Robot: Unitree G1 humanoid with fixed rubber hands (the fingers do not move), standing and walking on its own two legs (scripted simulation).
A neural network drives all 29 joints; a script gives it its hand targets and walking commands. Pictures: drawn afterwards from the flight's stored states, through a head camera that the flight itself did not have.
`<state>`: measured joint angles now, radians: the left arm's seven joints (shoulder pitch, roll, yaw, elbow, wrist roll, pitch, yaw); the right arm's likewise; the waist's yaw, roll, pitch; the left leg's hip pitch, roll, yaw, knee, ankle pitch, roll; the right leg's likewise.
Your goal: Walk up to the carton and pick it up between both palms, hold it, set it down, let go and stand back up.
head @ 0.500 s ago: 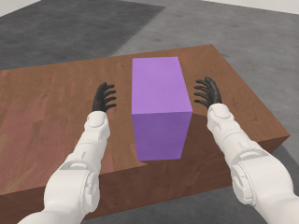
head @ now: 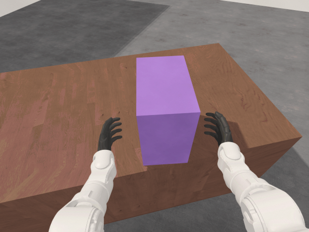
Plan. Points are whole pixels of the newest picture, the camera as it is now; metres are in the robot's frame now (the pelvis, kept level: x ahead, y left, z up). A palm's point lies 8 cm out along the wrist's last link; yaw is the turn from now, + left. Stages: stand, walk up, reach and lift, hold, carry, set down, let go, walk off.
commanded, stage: set down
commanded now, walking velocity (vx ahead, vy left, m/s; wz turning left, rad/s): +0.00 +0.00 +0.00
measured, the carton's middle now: (162, 112) +0.52 +0.00 -0.03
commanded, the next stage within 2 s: let go in 1.52 s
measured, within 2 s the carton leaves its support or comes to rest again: neither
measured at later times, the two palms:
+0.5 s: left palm (104, 172) +0.30 +0.17 -0.04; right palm (235, 167) +0.30 -0.20 -0.02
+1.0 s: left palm (96, 187) +0.26 +0.19 -0.04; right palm (238, 182) +0.26 -0.20 -0.03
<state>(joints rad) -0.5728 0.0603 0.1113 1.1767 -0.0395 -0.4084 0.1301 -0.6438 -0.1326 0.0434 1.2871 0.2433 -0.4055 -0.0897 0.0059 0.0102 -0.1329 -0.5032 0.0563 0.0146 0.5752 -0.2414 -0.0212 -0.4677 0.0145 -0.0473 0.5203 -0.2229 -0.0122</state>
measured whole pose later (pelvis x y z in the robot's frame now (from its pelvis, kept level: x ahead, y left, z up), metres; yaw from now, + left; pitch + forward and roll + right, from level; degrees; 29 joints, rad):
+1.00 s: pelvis +0.02 +0.00 +0.01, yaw -1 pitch +0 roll -1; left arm -0.05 0.09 0.03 0.83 -0.05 -0.38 0.08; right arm -0.14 -0.14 0.06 1.04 0.18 -0.53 -0.04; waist 0.01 -0.03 -0.01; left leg -0.23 0.05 0.02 0.52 -0.29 -0.02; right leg -0.21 0.03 0.01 0.48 -0.26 -0.01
